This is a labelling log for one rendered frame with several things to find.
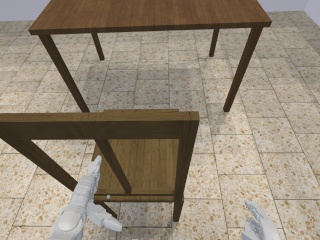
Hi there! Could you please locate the left robot forearm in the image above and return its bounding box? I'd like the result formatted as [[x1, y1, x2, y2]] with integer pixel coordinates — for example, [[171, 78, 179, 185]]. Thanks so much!
[[48, 205, 87, 240]]

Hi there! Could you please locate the table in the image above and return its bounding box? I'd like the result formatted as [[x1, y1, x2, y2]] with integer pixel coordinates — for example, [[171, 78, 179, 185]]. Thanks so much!
[[28, 0, 272, 113]]

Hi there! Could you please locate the robot right hand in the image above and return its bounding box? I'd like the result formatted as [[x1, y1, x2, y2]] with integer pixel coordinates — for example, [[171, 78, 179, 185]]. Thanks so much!
[[241, 199, 282, 240]]

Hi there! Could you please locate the robot left hand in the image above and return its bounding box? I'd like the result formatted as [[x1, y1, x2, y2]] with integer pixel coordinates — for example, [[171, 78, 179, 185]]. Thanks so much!
[[69, 155, 122, 232]]

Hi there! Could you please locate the chair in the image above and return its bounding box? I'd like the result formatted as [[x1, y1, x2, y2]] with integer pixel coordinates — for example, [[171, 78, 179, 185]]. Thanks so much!
[[0, 108, 200, 222]]

